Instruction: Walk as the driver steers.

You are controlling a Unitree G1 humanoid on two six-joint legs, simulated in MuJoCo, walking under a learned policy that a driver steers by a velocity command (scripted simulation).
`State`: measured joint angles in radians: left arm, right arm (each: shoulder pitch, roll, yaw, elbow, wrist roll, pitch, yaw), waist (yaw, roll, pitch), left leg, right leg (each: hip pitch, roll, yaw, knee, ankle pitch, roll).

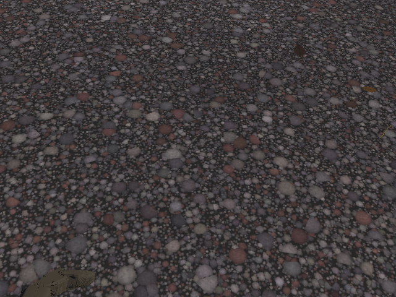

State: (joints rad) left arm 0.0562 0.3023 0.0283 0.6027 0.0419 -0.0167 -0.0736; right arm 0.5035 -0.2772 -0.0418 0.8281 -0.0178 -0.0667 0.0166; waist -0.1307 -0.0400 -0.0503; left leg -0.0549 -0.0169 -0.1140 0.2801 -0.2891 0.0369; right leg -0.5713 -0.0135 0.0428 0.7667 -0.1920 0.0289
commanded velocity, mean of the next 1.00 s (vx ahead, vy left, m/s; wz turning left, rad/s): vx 0.74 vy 0.00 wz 0.42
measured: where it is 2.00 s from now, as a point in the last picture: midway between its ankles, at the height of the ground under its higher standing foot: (83, 212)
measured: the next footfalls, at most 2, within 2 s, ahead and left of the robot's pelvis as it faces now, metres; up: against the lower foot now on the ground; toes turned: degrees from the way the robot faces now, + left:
right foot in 0.10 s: +0.17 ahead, -0.15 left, +0.00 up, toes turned +6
left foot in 0.56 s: +0.54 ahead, +0.16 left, +0.00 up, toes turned +31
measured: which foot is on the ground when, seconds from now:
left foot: down 0.00-0.10, up 0.12-0.54, down 0.56-0.94, up 0.96-1.00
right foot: up 0.00-0.08, down 0.10-0.56, up 0.58-0.94, down 0.96-1.00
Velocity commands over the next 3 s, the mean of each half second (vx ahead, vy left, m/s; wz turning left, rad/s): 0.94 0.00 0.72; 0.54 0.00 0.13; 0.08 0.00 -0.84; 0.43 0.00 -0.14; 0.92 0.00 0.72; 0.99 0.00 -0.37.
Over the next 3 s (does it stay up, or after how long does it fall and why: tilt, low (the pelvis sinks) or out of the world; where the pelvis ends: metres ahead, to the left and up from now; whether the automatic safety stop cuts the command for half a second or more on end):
stays up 1.68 0.57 -0.04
